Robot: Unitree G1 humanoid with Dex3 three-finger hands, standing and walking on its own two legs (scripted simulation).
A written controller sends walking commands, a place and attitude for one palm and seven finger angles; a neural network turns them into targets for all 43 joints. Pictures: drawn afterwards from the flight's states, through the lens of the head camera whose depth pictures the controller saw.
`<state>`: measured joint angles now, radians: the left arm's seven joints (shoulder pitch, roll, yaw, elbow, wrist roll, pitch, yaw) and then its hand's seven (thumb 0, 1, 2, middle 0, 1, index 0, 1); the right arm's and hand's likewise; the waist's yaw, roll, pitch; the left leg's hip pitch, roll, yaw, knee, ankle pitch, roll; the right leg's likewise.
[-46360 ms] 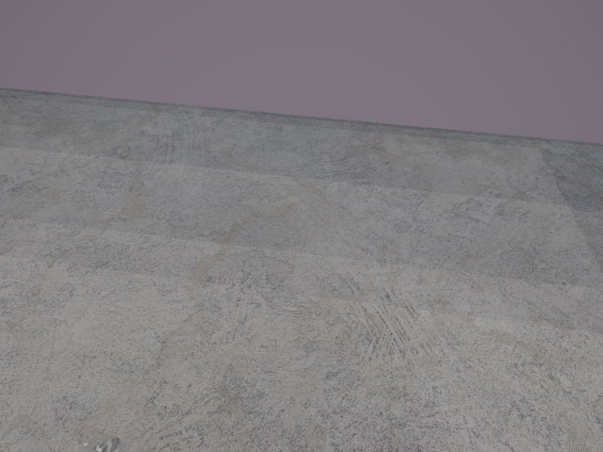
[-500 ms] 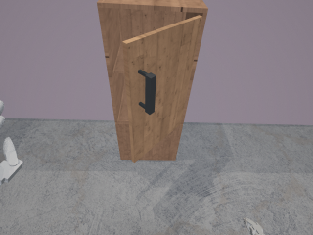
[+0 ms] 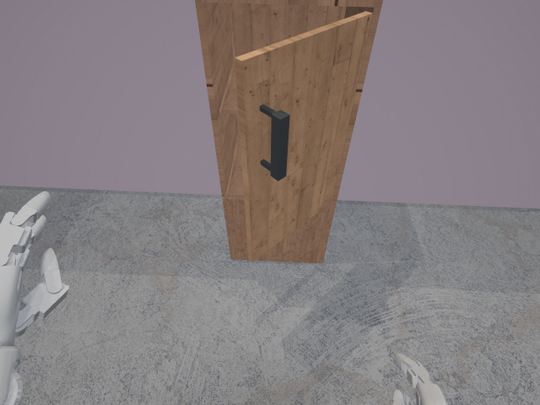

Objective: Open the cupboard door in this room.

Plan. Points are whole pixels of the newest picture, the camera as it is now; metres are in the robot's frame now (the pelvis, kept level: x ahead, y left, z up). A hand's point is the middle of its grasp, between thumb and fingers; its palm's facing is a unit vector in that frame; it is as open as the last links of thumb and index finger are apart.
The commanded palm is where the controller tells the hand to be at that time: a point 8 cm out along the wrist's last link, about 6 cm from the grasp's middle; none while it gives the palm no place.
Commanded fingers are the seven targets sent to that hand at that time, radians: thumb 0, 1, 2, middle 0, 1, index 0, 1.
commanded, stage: let the arm hang, fingers relaxed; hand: left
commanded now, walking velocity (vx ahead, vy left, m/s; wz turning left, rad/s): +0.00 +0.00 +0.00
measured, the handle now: (272, 143) +0.58 +0.04 +0.08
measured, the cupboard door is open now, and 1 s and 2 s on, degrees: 46 46 46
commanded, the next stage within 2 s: look to check the result in 1.06 s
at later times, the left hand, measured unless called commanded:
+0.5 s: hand out of the picture -0.11 +0.16 -0.16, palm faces +0.07 -0.98 -0.19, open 7.3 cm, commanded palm none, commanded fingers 0.00 0.90 0.90 -0.20 -0.30 -0.20 -0.30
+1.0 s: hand out of the picture +0.01 +0.12 -0.18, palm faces +0.08 -0.99 -0.14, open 7.4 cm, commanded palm none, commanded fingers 0.00 0.90 0.90 -0.20 -0.30 -0.20 -0.30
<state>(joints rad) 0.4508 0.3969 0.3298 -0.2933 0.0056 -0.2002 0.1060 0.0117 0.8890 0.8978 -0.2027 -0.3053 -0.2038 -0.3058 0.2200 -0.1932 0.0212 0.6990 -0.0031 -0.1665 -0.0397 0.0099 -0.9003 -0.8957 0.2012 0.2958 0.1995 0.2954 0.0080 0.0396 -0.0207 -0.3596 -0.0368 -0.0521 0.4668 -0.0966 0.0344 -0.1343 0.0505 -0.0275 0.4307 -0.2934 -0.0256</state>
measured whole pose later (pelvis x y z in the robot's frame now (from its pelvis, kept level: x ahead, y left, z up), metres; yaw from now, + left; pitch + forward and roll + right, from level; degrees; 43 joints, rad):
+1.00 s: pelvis +0.03 -0.02 +0.00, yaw +1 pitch -2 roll +0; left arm 0.32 0.08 0.01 1.14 0.01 -0.01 0.05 0.01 0.91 0.90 -0.20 -0.30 -0.20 -0.30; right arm 0.33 -0.10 0.00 1.16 -0.02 0.02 -0.05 0.00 -0.91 -0.90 0.20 0.29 0.20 0.29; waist -0.02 0.00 0.02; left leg -0.27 -0.05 -0.07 0.48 -0.16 0.01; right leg -0.05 0.04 -0.05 0.46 -0.37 -0.06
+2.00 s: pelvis +0.04 -0.03 -0.01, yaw -3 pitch -2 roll -1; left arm 0.34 0.12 0.05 1.11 0.02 0.03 0.03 0.00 0.90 0.90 -0.20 -0.30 -0.20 -0.30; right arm 0.25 -0.14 -0.02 1.12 -0.02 0.04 -0.07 0.00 -0.91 -0.90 0.20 0.30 0.20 0.29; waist 0.00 0.00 0.07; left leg -0.29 0.00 -0.02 0.58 -0.25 0.00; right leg -0.05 0.09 0.01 0.47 -0.39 -0.07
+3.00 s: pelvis +0.04 -0.03 +0.00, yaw -36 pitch +1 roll -2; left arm 0.18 0.25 0.09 0.93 0.03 0.07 -0.03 0.01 0.91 0.90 -0.20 -0.30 -0.20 -0.30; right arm 0.20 -0.16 -0.02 0.88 -0.03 0.01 -0.05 0.00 -0.90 -0.90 0.20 0.30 0.20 0.30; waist 0.03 -0.04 0.11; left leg -0.22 0.07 0.12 0.51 -0.31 0.01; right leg -0.49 -0.01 -0.02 1.06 -0.44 0.06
